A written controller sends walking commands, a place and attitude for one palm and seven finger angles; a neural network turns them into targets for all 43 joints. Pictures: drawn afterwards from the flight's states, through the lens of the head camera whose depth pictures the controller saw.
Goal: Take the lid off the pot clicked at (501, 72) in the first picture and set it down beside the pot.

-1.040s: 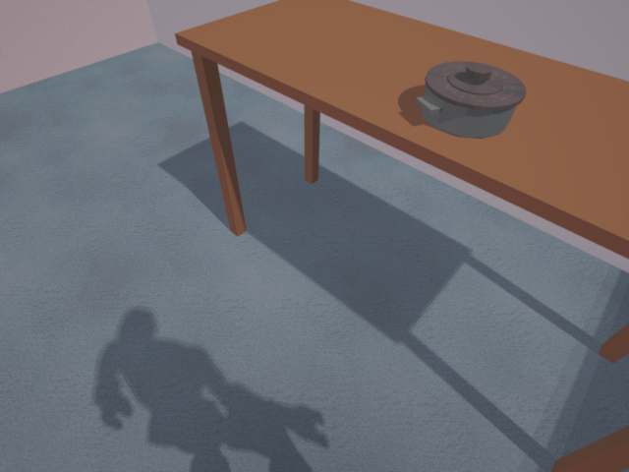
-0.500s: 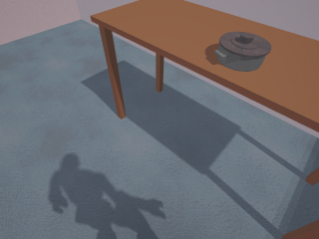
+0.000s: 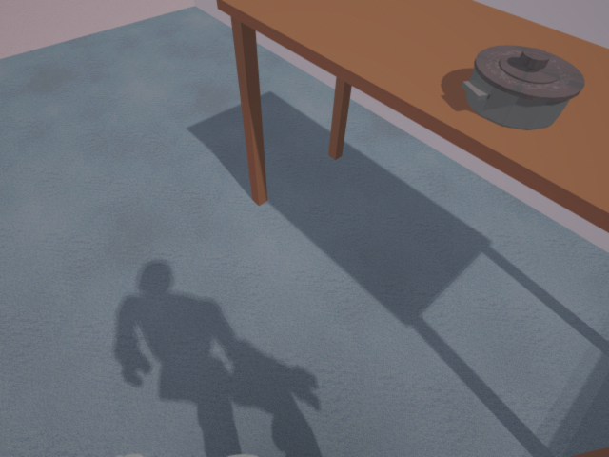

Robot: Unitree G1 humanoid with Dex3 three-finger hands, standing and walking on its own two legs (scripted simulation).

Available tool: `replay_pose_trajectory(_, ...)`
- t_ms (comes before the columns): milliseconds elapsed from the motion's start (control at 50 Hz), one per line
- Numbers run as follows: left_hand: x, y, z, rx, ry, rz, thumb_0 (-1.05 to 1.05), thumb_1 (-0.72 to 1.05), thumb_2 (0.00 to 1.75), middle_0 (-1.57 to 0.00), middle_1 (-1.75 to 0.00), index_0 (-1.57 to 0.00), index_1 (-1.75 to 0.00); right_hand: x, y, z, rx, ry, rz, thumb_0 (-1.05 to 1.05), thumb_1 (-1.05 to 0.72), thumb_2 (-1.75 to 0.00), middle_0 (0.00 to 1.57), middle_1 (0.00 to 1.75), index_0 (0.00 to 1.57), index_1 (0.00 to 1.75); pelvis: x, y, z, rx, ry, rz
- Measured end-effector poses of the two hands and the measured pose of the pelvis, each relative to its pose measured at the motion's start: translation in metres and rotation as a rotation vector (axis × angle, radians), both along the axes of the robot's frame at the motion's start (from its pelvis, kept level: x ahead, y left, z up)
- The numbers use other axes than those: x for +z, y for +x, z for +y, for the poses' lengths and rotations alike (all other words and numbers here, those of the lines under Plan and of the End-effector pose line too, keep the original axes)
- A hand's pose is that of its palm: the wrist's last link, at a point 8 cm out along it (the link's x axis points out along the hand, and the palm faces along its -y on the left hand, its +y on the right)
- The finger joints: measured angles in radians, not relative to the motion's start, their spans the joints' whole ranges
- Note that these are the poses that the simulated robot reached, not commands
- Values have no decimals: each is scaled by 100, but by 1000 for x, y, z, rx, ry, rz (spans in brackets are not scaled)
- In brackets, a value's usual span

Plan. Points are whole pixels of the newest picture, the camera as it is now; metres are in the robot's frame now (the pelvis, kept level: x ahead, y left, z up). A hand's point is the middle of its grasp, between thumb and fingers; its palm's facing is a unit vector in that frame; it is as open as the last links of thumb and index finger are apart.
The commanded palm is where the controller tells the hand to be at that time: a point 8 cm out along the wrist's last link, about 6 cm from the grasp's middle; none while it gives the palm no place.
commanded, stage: walk to a spot facing it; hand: left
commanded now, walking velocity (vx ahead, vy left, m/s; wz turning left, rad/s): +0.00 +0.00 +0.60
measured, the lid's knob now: (534, 58) +0.75 -0.38 +0.16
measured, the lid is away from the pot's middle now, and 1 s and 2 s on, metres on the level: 0.00 0.00 0.00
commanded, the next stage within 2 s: turn to face it in 0.92 s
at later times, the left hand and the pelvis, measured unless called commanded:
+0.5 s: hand out of the picture +0.03 +0.23 -0.15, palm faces +0.26 -0.92 -0.29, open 7.4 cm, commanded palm none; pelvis +0.00 +0.00 +0.00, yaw +16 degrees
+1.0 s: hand out of the picture -0.10 +0.17 -0.19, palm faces +0.60 -0.77 -0.22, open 7.4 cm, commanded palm none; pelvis +0.05 +0.04 -0.02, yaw +35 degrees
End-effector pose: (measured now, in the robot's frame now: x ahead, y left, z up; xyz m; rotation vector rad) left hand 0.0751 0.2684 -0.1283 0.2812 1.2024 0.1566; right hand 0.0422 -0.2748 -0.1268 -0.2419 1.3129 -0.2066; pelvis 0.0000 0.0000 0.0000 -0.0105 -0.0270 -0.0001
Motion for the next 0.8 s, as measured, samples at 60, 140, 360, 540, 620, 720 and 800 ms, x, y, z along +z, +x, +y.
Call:
replay_pose_trajectory(60, -15, -17, 6, 43, -35, 14, 1, 90, 90, -20, -30, -20, -30, -2, 2, 19, 26, 8, 2, 1, -91, -90, 20, 30, 20, 29, -7, -1, 11, 43, 3, -4)
replay_pose_trajectory(140, -25, -37, 16, 101, -61, 54, 1, 90, 90, -20, -30, -20, -30, -4, 0, 43, 52, 22, -2, 1, -91, -90, 20, 30, 20, 29, -10, -5, 23, 76, 11, 1)
replay_pose_trajectory(360, -2, -61, 19, 221, -53, 34, 1, 90, 90, -20, -30, -20, -30, 2, 14, 62, 126, 61, 17, 1, -91, -90, 21, 30, 21, 30, 6, -7, 23, 179, -5, 40)
replay_pose_trajectory(540, 13, -76, -7, 325, 14, -54, 1, 90, 90, -20, -30, -20, -30, -19, 61, 30, 243, 81, -4, 1, -91, -90, 20, 30, 21, 30, -3, -1, -8, 301, 16, 52)
replay_pose_trajectory(620, 23, -105, -26, 421, 15, -26, 1, 90, 90, -20, -30, -20, -30, -10, 95, 27, 326, 84, -14, 1, -91, -90, 20, 30, 20, 29, 6, 10, -14, 365, 28, 39)
replay_pose_trajectory(720, 22, -137, -48, 511, -12, 53, 1, 90, 90, -20, -30, -20, -30, -2, 140, 37, 406, 90, -43, 1, -91, -90, 20, 29, 20, 29, 11, 24, -13, 432, 42, 33)
replay_pose_trajectory(800, 14, -160, -65, 586, -52, 114, 1, 90, 90, -20, -30, -20, -30, -3, 174, 62, 484, 86, -41, 1, -91, -90, 20, 29, 20, 29, 8, 34, -6, 488, 36, 32)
